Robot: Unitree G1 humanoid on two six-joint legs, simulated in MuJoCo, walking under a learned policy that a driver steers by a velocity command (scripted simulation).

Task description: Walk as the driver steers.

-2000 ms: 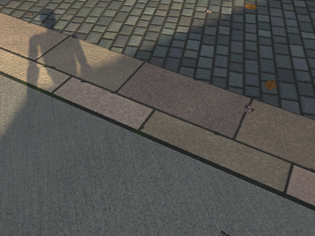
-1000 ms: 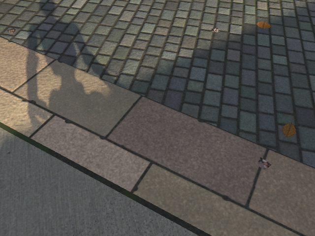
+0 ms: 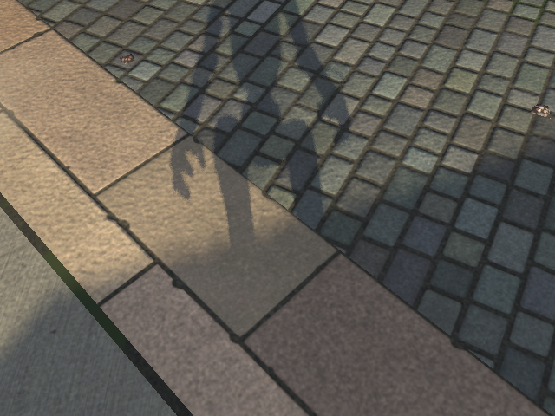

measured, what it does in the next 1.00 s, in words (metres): walks ahead, turning left: right foot, then left foot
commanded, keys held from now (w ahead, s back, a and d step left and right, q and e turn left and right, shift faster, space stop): w+q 0.76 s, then e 0.24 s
